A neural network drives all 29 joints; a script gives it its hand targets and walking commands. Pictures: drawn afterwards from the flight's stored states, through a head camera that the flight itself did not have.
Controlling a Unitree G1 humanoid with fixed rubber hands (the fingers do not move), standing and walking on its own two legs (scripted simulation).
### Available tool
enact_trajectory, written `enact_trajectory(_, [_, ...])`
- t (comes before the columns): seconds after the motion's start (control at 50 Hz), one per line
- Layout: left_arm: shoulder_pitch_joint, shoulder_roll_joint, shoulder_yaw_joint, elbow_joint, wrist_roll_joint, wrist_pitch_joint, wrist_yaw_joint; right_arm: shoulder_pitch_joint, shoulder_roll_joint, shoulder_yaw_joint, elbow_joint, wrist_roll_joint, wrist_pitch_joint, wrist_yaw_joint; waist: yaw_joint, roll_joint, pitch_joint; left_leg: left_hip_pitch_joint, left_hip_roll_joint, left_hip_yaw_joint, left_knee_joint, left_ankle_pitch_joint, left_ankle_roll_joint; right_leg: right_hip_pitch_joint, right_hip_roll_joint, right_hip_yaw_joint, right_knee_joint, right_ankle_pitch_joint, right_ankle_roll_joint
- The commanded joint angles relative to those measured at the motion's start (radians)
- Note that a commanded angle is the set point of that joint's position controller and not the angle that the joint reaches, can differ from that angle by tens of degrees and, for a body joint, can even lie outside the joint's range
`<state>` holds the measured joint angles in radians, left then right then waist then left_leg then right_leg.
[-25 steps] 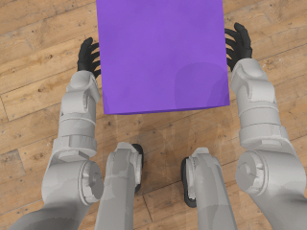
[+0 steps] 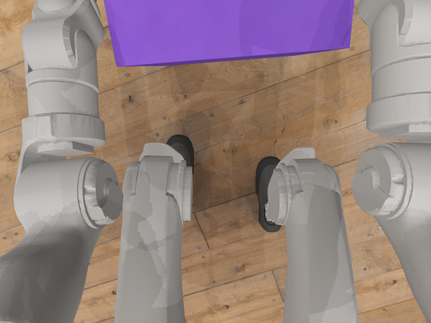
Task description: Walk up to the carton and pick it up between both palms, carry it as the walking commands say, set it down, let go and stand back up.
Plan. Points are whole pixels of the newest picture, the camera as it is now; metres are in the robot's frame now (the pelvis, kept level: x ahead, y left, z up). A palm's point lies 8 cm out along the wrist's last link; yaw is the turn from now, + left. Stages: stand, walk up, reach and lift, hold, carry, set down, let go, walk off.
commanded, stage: set down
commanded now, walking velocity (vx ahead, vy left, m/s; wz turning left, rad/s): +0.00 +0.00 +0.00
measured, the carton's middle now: out of the picture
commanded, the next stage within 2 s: none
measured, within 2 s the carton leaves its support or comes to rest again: rests again in 0.42 s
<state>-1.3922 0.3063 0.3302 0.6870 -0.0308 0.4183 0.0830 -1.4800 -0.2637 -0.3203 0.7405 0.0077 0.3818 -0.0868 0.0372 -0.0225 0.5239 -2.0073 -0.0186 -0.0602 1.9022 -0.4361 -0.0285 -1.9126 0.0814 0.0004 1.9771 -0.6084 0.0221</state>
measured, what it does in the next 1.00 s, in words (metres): lowers itself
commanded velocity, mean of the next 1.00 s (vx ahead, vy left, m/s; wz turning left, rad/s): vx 0.00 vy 0.00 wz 0.00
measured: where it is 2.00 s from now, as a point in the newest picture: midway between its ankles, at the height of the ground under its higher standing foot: (224, 196)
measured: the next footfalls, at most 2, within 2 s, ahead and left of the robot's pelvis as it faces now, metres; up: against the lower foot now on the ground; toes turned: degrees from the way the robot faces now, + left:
none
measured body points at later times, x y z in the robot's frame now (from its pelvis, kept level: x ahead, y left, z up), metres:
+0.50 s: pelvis +0.01 +0.00 -0.06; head +0.39 +0.03 +0.16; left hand +0.56 +0.23 -0.25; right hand +0.60 -0.13 -0.23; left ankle +0.15 +0.13 -0.42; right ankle +0.11 -0.12 -0.42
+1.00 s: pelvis +0.00 +0.00 -0.07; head +0.38 +0.02 +0.15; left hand +0.56 +0.22 -0.25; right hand +0.60 -0.14 -0.24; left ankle +0.15 +0.13 -0.42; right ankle +0.11 -0.12 -0.42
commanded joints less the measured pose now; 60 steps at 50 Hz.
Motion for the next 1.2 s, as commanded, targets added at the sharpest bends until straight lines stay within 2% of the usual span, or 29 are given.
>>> enact_trajectory(0.0, [-0.811,-0.809,-0.469,-0.177,-0.14,-0.106,-0.266,-0.486,0.861,0.383,0.026,0.092,-0.06,0.27,-0.02,0.108,-1.934,0.863,-0.061,0.118,-0.041,0.302,0.028,0.289,0.067,-0.063,-0.169,0.265,-0.041])
enact_trajectory(0.02, [-0.786,-0.815,-0.46,-0.154,-0.13,-0.107,-0.275,-0.462,0.864,0.357,0.045,0.074,-0.062,0.28,-0.031,0.101,-1.897,0.848,-0.061,0.118,-0.038,0.292,0.026,0.258,0.067,-0.071,-0.159,0.251,-0.039])
enact_trajectory(0.06, [-0.725,-0.835,-0.432,-0.075,-0.111,-0.104,-0.296,-0.455,0.871,0.326,0.07,0.046,-0.067,0.297,-0.024,0.089,-1.808,0.794,-0.06,0.121,-0.025,0.268,0.028,0.203,0.063,-0.076,-0.143,0.216,-0.042])
enact_trajectory(0.08, [-0.706,-0.839,-0.423,-0.072,-0.109,-0.105,-0.303,-0.462,0.869,0.33,0.043,0.045,-0.069,0.305,-0.029,0.072,-1.809,0.793,-0.059,0.115,-0.019,0.275,0.031,0.195,0.062,-0.083,-0.134,0.218,-0.039])
enact_trajectory(0.14, [-0.739,-0.841,-0.453,-0.116,-0.149,-0.112,-0.3,-0.556,0.864,0.4,-0.068,0.09,-0.075,0.316,-0.01,0.056,-1.92,0.857,-0.062,0.107,0.017,0.353,0.031,0.227,0.057,-0.089,-0.091,0.272,-0.034])
enact_trajectory(0.16, [-0.778,-0.828,-0.467,-0.136,-0.168,-0.118,-0.295,-0.624,0.86,0.438,-0.121,0.116,-0.079,0.313,-0.001,0.03,-1.975,0.882,-0.063,0.103,0.031,0.358,0.036,0.267,0.055,-0.092,-0.081,0.275,-0.031])
enact_trajectory(0.22, [-0.833,-0.816,-0.521,-0.21,-0.233,-0.129,-0.266,-0.742,0.815,0.543,-0.26,0.191,-0.093,0.291,0.009,0.005,-2.111,0.974,-0.067,0.086,0.076,0.474,0.037,0.361,0.05,-0.091,-0.043,0.374,-0.021])
enact_trajectory(0.24, [-0.855,-0.807,-0.522,-0.196,-0.239,-0.134,-0.254,-0.768,0.796,0.549,-0.253,0.199,-0.096,0.285,0.001,0.012,-2.1,0.971,-0.065,0.08,0.09,0.465,0.035,0.345,0.047,-0.09,-0.039,0.36,-0.02])
enact_trajectory(0.26, [-0.866,-0.806,-0.519,-0.204,-0.243,-0.144,-0.244,-0.79,0.79,0.558,-0.26,0.212,-0.102,0.278,0.01,0.009,-2.094,0.972,-0.064,0.08,0.098,0.468,0.037,0.333,0.047,-0.09,-0.037,0.362,-0.019])
enact_trajectory(0.28, [-0.898,-0.806,-0.527,-0.235,-0.263,-0.153,-0.234,-0.811,0.79,0.571,-0.283,0.225,-0.111,0.269,0.0,-0.003,-2.13,0.978,-0.065,0.074,0.104,0.485,0.039,0.355,0.048,-0.089,-0.034,0.385,-0.022])
enact_trajectory(0.32, [-0.921,-0.781,-0.518,-0.195,-0.263,-0.164,-0.223,-0.803,0.759,0.541,-0.22,0.216,-0.125,0.251,-0.017,0.007,-2.04,0.924,-0.061,0.069,0.113,0.455,0.036,0.316,0.044,-0.088,-0.029,0.364,-0.025])
enact_trajectory(0.44, [-0.937,-0.735,-0.493,-0.133,-0.233,-0.185,-0.222,-0.7,0.763,0.458,-0.039,0.209,-0.143,0.232,-0.023,0.06,-1.87,0.829,-0.046,0.096,0.125,0.357,0.028,0.253,0.049,-0.077,-0.02,0.3,-0.035])
enact_trajectory(0.52, [-0.907,-0.765,-0.487,-0.127,-0.239,-0.19,-0.238,-0.712,0.794,0.45,-0.048,0.218,-0.158,0.236,-0.008,0.069,-1.885,0.826,-0.043,0.103,0.134,0.41,0.03,0.238,0.053,-0.075,-0.01,0.342,-0.034])
enact_trajectory(0.54, [-0.898,-0.778,-0.48,-0.124,-0.236,-0.191,-0.241,-0.711,0.799,0.45,-0.047,0.214,-0.161,0.237,-0.002,0.062,-1.882,0.815,-0.044,0.104,0.138,0.419,0.032,0.232,0.055,-0.075,-0.006,0.352,-0.033])
enact_trajectory(0.62, [-0.883,-0.786,-0.479,-0.13,-0.241,-0.194,-0.25,-0.694,0.817,0.45,-0.049,0.207,-0.163,0.238,-0.012,0.034,-1.864,0.783,-0.047,0.104,0.145,0.432,0.036,0.233,0.056,-0.077,0.003,0.371,-0.029])
enact_trajectory(0.66, [-0.887,-0.77,-0.477,-0.123,-0.243,-0.196,-0.252,-0.714,0.815,0.469,-0.063,0.218,-0.164,0.24,0.004,0.024,-1.852,0.764,-0.046,0.106,0.15,0.422,0.038,0.241,0.053,-0.074,0.006,0.367,-0.028])
enact_trajectory(0.68, [-0.88,-0.759,-0.472,-0.104,-0.242,-0.197,-0.253,-0.708,0.809,0.47,-0.048,0.215,-0.164,0.24,0.0,0.011,-1.827,0.743,-0.044,0.105,0.152,0.404,0.04,0.245,0.051,-0.075,0.007,0.357,-0.027])
enact_trajectory(0.76, [-0.861,-0.747,-0.454,-0.053,-0.23,-0.197,-0.256,-0.75,0.805,0.487,-0.064,0.23,-0.166,0.242,0.036,-0.007,-1.744,0.691,-0.042,0.109,0.146,0.348,0.046,0.233,0.047,-0.072,0.009,0.3,-0.024])
enact_trajectory(0.8, [-0.854,-0.732,-0.436,-0.024,-0.219,-0.2,-0.26,-0.74,0.809,0.483,-0.032,0.227,-0.162,0.244,0.042,-0.025,-1.688,0.639,-0.038,0.114,0.147,0.312,0.05,0.231,0.044,-0.066,0.006,0.277,-0.022])
enact_trajectory(0.94, [-0.825,-0.742,-0.408,0.026,-0.192,-0.193,-0.285,-0.711,0.807,0.441,0.022,0.208,-0.163,0.255,0.05,-0.009,-1.558,0.561,-0.029,0.117,0.142,0.245,0.052,0.177,0.041,-0.066,0.011,0.221,-0.031])
enact_trajectory(0.96, [-0.825,-0.738,-0.406,0.026,-0.19,-0.195,-0.288,-0.711,0.813,0.446,0.029,0.212,-0.162,0.256,0.061,-0.013,-1.548,0.544,-0.028,0.121,0.146,0.241,0.053,0.178,0.039,-0.062,0.012,0.222,-0.03])
enact_trajectory(0.98, [-0.809,-0.738,-0.393,0.055,-0.184,-0.192,-0.292,-0.697,0.804,0.436,0.056,0.199,-0.16,0.257,0.051,-0.023,-1.514,0.523,-0.029,0.12,0.15,0.228,0.054,0.167,0.04,-0.065,0.016,0.214,-0.032])
enact_trajectory(1.08, [-0.766,-0.737,-0.388,0.095,-0.161,-0.184,-0.302,-0.682,0.79,0.421,0.069,0.186,-0.158,0.27,0.05,-0.025,-1.405,0.491,-0.029,0.108,0.144,0.185,0.055,0.106,0.038,-0.073,0.025,0.164,-0.033])
enact_trajectory(1.18, [-0.722,-0.731,-0.367,0.135,-0.142,-0.187,-0.315,-0.643,0.8,0.414,0.102,0.17,-0.154,0.277,0.061,-0.043,-1.296,0.414,-0.028,0.111,0.155,0.152,0.056,0.105,0.036,-0.063,0.03,0.144,-0.032])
